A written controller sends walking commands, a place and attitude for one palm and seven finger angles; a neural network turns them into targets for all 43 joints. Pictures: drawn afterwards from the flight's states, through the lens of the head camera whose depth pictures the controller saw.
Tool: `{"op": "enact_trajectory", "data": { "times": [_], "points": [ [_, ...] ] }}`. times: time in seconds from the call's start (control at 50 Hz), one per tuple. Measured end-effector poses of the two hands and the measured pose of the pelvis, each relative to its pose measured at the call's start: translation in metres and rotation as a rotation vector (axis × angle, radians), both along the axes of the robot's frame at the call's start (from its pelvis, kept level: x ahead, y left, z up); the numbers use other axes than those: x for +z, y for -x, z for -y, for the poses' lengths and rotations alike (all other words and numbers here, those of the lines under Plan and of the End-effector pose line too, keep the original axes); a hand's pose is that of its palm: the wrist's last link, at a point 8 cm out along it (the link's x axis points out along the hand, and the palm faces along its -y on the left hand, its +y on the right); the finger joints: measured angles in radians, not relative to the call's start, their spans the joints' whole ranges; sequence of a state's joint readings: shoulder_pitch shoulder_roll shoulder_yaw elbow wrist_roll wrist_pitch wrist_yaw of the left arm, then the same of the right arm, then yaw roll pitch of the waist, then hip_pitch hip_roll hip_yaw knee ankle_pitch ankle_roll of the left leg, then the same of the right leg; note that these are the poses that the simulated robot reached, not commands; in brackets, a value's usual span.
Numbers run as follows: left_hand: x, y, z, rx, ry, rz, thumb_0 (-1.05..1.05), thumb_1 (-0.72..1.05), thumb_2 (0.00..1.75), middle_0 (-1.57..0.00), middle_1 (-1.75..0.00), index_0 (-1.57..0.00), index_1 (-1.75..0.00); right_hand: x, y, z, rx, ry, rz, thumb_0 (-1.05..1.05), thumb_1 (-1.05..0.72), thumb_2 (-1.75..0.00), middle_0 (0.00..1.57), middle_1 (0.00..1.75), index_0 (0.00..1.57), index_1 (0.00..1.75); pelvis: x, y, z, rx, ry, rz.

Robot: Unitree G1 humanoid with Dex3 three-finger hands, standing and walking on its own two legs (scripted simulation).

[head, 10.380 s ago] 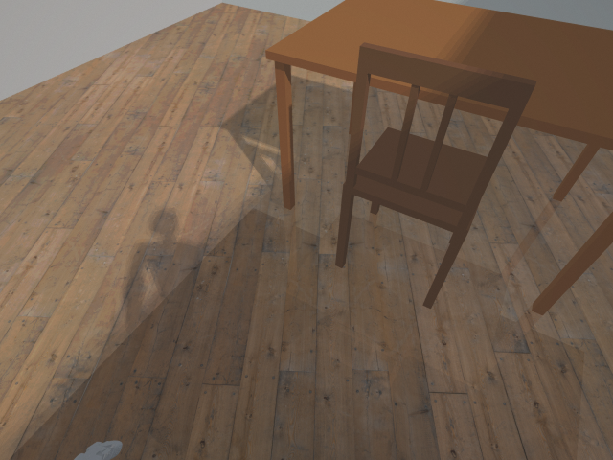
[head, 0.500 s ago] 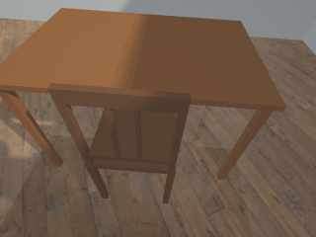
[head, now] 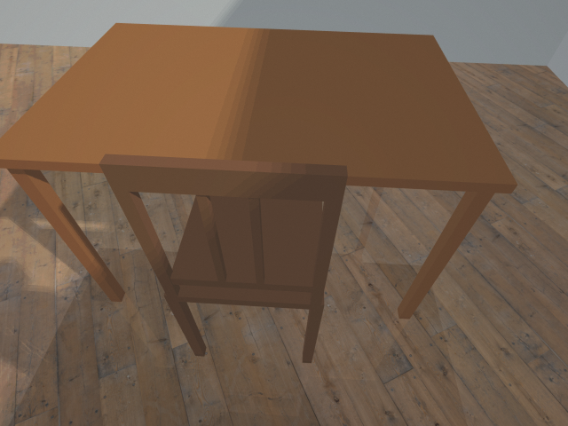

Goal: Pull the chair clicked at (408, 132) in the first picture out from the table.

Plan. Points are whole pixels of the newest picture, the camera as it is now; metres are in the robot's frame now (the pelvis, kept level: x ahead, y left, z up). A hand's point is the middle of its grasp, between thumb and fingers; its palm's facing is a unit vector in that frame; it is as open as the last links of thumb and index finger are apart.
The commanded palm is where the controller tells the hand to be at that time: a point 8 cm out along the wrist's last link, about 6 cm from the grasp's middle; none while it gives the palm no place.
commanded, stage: look again from close up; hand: left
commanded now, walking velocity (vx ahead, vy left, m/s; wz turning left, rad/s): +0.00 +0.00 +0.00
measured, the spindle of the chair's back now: (213, 241) +0.47 +0.17 -0.10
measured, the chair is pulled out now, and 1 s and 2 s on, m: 0.00 0.00 0.00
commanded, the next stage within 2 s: raise the hand toward the chair's back in 0.68 s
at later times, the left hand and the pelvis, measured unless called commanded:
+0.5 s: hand out of the picture +0.00 +0.17 -0.18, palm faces -0.01 -0.98 -0.19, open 7.4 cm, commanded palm none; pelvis +0.00 +0.01 +0.00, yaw -1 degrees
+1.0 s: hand (151, 360) +0.21 +0.20 -0.03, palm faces +0.23 -0.97 -0.09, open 7.7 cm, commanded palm +0.12 +0.25 -0.07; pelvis +0.00 +0.00 -0.02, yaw +3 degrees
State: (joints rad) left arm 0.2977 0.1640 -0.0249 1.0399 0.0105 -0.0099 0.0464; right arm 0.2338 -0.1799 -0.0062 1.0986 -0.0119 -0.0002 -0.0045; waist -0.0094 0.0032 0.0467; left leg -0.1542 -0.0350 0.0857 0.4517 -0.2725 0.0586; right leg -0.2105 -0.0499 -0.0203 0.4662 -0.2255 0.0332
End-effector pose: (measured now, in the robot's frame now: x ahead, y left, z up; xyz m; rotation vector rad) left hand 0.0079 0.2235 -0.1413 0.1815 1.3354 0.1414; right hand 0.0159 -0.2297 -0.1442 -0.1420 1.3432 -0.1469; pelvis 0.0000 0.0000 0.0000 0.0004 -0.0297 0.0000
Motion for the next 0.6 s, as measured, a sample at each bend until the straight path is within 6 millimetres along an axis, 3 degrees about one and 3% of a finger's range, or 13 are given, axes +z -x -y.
{"op": "enact_trajectory", "data": {
  "times": [0.12, 0.22, 0.42, 0.6],
  "points": [
    [-0.004, 0.005, 0.003, 0.0, 0.016, -0.034, 0.01, 0.91, 0.9, -0.2, -0.3, -0.2, -0.3, 0.0, 0.028, -0.008, -0.034, -0.006, -0.077, 0.01, -0.92, -0.9, 0.2, 0.3, 0.2, 0.3, 0.001, 0.0, -0.003, -0.005, 0.0, 0.001],
    [-0.005, 0.007, 0.003, 0.0, 0.022, -0.048, 0.01, 0.91, 0.9, -0.2, -0.3, -0.2, -0.3, -0.001, 0.038, -0.017, -0.053, -0.017, -0.1, 0.01, -0.91, -0.9, 0.2, 0.3, 0.2, 0.3, 0.001, -0.001, -0.005, -0.01, 0.0, 0.003],
    [-0.005, 0.007, 0.0, 0.003, 0.024, -0.056, 0.01, 0.91, 0.9, -0.19, -0.3, -0.2, -0.3, -0.003, 0.03, -0.032, -0.062, -0.038, -0.078, 0.01, -0.91, -0.9, 0.2, 0.3, 0.2, 0.3, 0.001, -0.003, -0.01, -0.019, 0.0, 0.002],
    [-0.006, 0.008, 0.0, 0.008, 0.032, -0.065, 0.01, 0.91, 0.9, -0.19, -0.3, -0.2, -0.3, -0.001, 0.023, -0.031, -0.062, -0.023, -0.067, 0.01, -0.92, -0.9, 0.2, 0.3, 0.2, 0.3, 0.001, -0.007, -0.014, -0.023, 0.0, 0.002]
  ]
}}
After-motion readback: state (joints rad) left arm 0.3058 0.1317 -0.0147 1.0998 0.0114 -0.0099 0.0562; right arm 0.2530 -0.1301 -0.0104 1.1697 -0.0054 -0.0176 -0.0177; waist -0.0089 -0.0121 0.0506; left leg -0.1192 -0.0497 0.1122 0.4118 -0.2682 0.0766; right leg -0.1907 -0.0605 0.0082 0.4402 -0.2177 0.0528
